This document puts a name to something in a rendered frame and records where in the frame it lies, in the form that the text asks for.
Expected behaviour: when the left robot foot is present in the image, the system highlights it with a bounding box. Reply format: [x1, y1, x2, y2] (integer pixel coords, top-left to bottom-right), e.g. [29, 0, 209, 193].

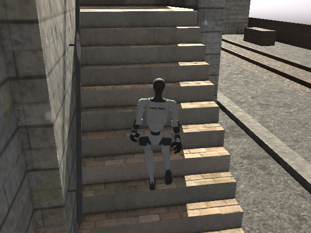
[149, 179, 156, 190]

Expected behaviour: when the robot right upper arm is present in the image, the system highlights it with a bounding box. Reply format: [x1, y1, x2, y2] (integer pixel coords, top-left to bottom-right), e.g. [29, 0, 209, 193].
[168, 100, 178, 127]

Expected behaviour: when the robot left hand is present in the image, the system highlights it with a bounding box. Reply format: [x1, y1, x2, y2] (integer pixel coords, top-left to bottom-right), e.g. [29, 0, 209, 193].
[130, 133, 140, 142]

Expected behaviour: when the left robot forearm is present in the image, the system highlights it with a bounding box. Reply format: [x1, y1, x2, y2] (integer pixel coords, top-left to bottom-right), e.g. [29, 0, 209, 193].
[131, 118, 140, 135]

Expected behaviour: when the robot left upper arm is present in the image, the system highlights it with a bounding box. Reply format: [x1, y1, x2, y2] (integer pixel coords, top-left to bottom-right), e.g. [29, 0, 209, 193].
[135, 99, 148, 125]

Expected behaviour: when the right robot forearm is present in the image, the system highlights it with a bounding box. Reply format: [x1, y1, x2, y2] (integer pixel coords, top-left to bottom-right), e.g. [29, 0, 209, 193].
[173, 121, 181, 142]

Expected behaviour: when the robot right hand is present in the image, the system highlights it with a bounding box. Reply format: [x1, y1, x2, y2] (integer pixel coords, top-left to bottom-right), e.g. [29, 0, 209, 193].
[171, 141, 182, 154]

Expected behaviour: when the robot right shin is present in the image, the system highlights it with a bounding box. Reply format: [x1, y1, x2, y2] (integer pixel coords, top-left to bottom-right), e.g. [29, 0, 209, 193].
[163, 146, 170, 170]

